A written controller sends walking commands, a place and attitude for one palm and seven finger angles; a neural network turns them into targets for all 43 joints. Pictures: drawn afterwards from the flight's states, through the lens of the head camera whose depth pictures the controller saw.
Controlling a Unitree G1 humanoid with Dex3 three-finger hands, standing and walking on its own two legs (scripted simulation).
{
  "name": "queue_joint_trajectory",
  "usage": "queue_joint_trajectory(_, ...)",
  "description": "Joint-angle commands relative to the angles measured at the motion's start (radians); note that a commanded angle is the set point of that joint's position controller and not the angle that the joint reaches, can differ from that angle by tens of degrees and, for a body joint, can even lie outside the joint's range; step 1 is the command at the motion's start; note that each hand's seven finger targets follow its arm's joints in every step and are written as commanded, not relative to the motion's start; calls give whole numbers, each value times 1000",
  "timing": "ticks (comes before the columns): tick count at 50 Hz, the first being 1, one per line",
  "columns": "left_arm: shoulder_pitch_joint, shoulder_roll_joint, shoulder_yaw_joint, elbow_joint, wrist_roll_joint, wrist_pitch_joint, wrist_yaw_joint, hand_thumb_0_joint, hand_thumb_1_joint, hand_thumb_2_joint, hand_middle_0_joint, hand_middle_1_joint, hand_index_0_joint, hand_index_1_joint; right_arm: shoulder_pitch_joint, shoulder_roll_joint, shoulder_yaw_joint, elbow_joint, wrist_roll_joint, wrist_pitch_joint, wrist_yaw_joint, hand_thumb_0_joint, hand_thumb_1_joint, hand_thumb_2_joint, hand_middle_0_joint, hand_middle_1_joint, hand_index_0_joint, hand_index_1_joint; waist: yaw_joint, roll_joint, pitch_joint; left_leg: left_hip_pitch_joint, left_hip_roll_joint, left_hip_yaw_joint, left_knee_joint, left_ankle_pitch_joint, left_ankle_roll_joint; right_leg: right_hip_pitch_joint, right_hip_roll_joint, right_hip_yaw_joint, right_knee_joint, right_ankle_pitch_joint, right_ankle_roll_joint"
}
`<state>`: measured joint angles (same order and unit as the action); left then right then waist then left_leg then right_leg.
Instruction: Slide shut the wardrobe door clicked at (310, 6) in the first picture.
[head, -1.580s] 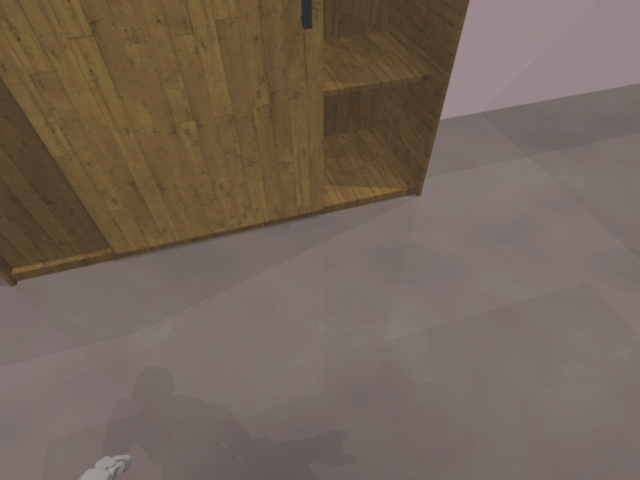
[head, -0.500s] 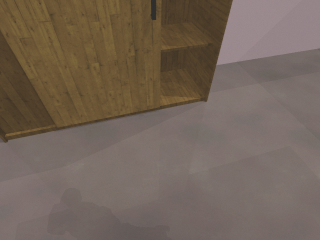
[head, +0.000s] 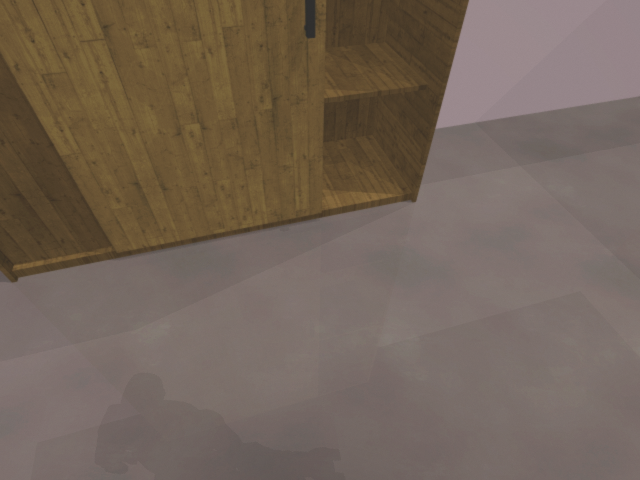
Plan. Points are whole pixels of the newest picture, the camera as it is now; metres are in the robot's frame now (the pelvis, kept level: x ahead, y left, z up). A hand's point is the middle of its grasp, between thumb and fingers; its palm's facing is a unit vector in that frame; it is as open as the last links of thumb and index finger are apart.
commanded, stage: look at it before walking up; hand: left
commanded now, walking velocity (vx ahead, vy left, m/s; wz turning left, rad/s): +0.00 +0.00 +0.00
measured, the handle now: (308, 7) +1.26 +0.11 +0.12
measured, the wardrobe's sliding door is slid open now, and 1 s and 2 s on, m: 0.46 0.46 0.46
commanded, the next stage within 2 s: walk to a spot facing it in 0.16 s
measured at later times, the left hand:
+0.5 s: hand out of the picture +0.06 +0.21 -0.18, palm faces -0.07 -0.96 -0.26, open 7.4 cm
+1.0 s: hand (234, 478) +0.16 +0.14 -0.17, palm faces -0.21 -0.96 -0.18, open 7.4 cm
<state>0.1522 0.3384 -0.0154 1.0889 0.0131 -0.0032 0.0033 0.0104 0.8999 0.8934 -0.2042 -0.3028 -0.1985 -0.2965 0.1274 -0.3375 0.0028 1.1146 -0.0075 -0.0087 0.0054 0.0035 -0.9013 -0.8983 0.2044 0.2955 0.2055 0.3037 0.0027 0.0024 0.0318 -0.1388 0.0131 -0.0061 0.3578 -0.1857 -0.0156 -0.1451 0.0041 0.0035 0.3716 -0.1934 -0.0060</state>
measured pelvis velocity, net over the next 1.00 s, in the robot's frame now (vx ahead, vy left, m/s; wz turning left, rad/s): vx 0.18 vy -0.04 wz -0.31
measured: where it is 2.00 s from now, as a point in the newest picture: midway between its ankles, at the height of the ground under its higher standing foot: (386, 372)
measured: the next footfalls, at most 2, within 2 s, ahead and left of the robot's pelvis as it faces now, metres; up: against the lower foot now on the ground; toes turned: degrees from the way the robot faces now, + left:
left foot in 1.12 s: +0.42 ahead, +0.03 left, +0.00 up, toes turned -15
right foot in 1.72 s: +0.52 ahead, -0.29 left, +0.00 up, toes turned -48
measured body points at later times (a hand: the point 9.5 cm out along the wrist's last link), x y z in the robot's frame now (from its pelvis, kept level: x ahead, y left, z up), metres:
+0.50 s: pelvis +0.03 +0.00 -0.01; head +0.02 -0.01 +0.44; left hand +0.06 +0.26 -0.16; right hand +0.05 -0.27 -0.16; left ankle +0.01 +0.13 -0.75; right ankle +0.01 -0.11 -0.74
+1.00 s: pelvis +0.18 -0.04 -0.01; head +0.21 -0.05 +0.44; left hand +0.18 +0.19 -0.16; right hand +0.24 -0.30 -0.15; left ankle +0.33 +0.06 -0.69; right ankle +0.05 -0.11 -0.75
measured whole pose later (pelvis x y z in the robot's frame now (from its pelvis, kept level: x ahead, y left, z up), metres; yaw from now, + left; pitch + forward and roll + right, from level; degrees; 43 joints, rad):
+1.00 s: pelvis +0.18 -0.04 -0.01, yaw -18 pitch +1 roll -1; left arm 0.45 0.13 0.03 1.06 0.03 -0.06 0.02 0.01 0.90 0.89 -0.20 -0.30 -0.20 -0.30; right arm 0.10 -0.18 -0.06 0.96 -0.02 -0.01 0.03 0.01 -0.91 -0.90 0.20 0.29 0.20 0.30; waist 0.05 0.01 0.04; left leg -0.64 0.11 0.06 0.90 -0.17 -0.05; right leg 0.00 0.06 0.07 0.32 -0.32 -0.05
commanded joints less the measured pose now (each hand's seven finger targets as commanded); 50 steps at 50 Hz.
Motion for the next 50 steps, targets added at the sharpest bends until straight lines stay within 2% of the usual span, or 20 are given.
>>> queue_joint_trajectory(1,-41,208,46,-61,-1,-23,9,0,900,900,-200,-300,-200,-300,-46,-201,-35,-61,0,-24,-18,0,-900,-900,200,300,200,300,0,-1,-49,15,107,-91,-53,94,40,-18,-120,104,-74,61,-23)
queue_joint_trajectory(13,-47,209,46,-62,-1,-24,8,0,900,900,-200,-300,-200,-300,-46,-200,-33,-59,0,-25,-18,0,-900,-900,200,300,200,300,1,-5,-53,15,107,-92,-57,111,39,-4,-123,98,-74,79,-20)
queue_joint_trajectory(15,16,97,25,-36,-2,-4,10,0,900,900,-200,-300,-200,-300,9,-90,-9,-36,-9,-11,-16,0,-900,-900,200,300,200,300,0,-11,-66,31,102,-51,-24,15,19,-26,-112,108,-66,-30,-11)
queue_joint_trajectory(18,56,99,41,-58,6,18,-5,0,900,900,-200,-300,-200,-300,63,-88,-22,-47,-15,2,-15,0,-900,-900,200,300,200,300,0,-22,12,-44,100,-30,2,-264,28,-116,-83,156,-49,-294,-33)
queue_joint_trajectory(20,77,98,55,-87,9,21,-15,0,900,900,-200,-300,-200,-300,79,-104,-38,-73,-16,1,-16,0,-900,-900,200,300,200,300,1,-16,73,-81,115,-38,12,-367,41,-189,-62,175,-15,-369,-48)
queue_joint_trajectory(22,89,79,64,-116,11,15,-22,0,900,900,-200,-300,-200,-300,119,-114,-53,-87,-14,-7,-18,0,-900,-900,200,300,200,300,-13,32,87,-48,163,-93,-3,-436,75,-275,-23,158,87,-382,-54)
queue_joint_trajectory(24,91,26,69,-148,9,1,-30,0,900,900,-200,-300,-200,-300,166,-144,-72,-96,-12,-22,-23,0,-900,-900,200,300,200,300,-27,155,85,29,280,-215,-79,-419,140,-377,40,44,299,-277,-34)
queue_joint_trajectory(25,54,7,70,-169,7,-5,-33,0,900,900,-200,-300,-200,-300,193,-147,-81,-94,-10,-32,-24,0,-900,-900,200,300,200,300,-43,204,76,77,350,-246,-114,-324,183,-425,20,-17,402,-287,-19)
queue_joint_trajectory(26,21,2,73,-190,6,-8,-37,0,900,900,-200,-300,-200,-300,211,-139,-85,-95,-10,-39,-24,0,-900,-900,200,300,200,300,-53,193,75,116,382,-247,-113,-221,210,-473,-16,-17,445,-332,-12)
queue_joint_trajectory(28,43,-29,79,-192,6,-18,-45,0,900,900,-200,-300,-200,-300,186,-112,-84,-98,-16,-45,-26,0,-900,-900,200,300,200,300,-23,141,67,64,373,-124,-36,-19,183,-374,-59,-33,381,-320,-10)
queue_joint_trajectory(29,109,-43,83,-167,9,-20,-49,0,900,900,-200,-300,-200,-300,152,-101,-81,-103,-17,-45,-26,0,-900,-900,200,300,200,300,14,122,49,-29,328,-29,43,-3,138,-217,-45,-73,295,-249,-13)
queue_joint_trajectory(30,246,-43,89,-121,11,-22,-48,0,900,900,-200,-300,-200,-300,113,-89,-78,-111,-17,-43,-24,0,-900,-900,200,300,200,300,81,62,8,-147,259,67,222,-47,88,-10,-6,-109,178,-127,-21)
queue_joint_trajectory(31,402,65,112,-78,18,-37,-33,0,900,900,-200,-300,-200,-300,81,-25,-65,-148,-4,-42,-15,0,-900,-900,200,300,200,300,144,-250,-31,-404,134,189,580,-167,18,203,-176,216,-17,-204,-88)
queue_joint_trajectory(32,495,140,123,-57,3,-45,-13,0,900,900,-200,-300,-200,-300,-8,17,-52,-216,-5,-51,-6,0,-900,-900,200,300,200,300,162,-391,-8,-617,45,155,810,-400,-7,235,-384,609,-167,-109,-183)
queue_joint_trajectory(33,474,107,116,-61,-3,-48,0,0,900,900,-200,-300,-200,-300,-51,-11,-61,-214,-7,-54,-9,0,-900,-900,200,300,200,300,148,-203,22,-635,92,30,853,-312,5,182,-370,605,-167,-92,-213)
queue_joint_trajectory(36,325,18,92,-99,7,-58,6,0,900,900,-200,-300,-200,-300,4,30,-70,-169,-17,-47,0,0,-900,-900,200,300,200,300,48,-37,58,-581,138,18,840,-131,-17,63,-297,417,-156,-29,-209)
queue_joint_trajectory(38,328,-3,87,-94,9,-68,6,0,900,900,-200,-300,-200,-300,38,55,-72,-157,-19,-34,3,0,-900,-900,200,300,200,300,24,-64,41,-562,131,38,802,-77,-34,55,-251,313,-145,123,-187)
queue_joint_trajectory(41,348,-13,88,-75,9,-78,9,0,900,900,-200,-300,-200,-300,25,77,-76,-173,-16,-26,11,0,-900,-900,200,300,200,300,18,-71,21,-584,119,52,751,-14,-47,91,-210,250,-139,214,-173)
queue_joint_trajectory(46,380,-26,86,-54,14,-81,20,0,900,900,-200,-300,-200,-300,-98,93,-73,-239,-11,-32,21,0,-900,-900,200,300,200,300,47,-109,51,-613,109,69,611,26,-42,138,-200,234,-130,306,-174)
queue_joint_trajectory(50,368,-18,90,-55,16,-73,26,0,900,900,-200,-300,-200,-300,-168,108,-65,-276,-7,-44,25,0,-900,-900,200,300,200,300,59,-130,79,-435,65,102,395,14,-14,83,-191,225,-106,408,-151)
